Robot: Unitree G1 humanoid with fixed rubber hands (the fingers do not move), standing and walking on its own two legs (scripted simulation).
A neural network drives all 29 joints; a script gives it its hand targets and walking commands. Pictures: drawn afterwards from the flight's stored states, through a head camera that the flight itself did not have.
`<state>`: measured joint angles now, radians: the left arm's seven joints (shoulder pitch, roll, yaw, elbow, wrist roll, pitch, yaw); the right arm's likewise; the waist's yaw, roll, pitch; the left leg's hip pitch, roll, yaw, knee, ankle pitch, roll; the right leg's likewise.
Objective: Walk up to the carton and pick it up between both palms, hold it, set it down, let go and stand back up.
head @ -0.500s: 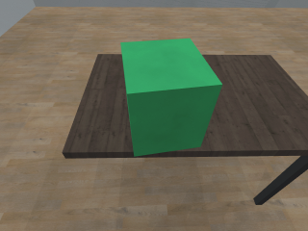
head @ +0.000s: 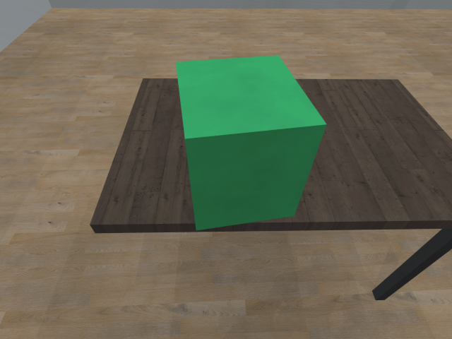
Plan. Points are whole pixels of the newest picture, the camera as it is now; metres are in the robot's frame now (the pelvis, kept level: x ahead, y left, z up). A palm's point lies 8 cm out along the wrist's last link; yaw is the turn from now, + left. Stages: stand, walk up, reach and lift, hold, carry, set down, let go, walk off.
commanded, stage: stand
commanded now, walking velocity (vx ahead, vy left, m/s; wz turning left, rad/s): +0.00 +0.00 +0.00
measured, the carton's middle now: (237, 142) +0.53 -0.01 +0.05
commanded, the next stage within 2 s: none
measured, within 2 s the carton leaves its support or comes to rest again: neither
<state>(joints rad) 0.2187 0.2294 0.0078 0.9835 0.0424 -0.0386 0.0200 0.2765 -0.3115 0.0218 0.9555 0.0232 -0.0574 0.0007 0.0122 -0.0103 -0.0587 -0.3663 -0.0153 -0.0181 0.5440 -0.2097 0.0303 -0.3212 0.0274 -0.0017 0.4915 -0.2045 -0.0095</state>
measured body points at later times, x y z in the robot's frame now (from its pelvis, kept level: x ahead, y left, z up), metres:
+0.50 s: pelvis +0.01 +0.00 +0.00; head +0.01 +0.01 +0.45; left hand +0.09 +0.25 -0.14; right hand +0.07 -0.29 -0.12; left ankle +0.05 +0.10 -0.73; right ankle +0.03 -0.12 -0.73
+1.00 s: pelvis +0.01 -0.01 +0.00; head +0.01 +0.01 +0.45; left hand +0.09 +0.25 -0.14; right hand +0.07 -0.29 -0.12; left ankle +0.05 +0.10 -0.73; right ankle +0.03 -0.12 -0.73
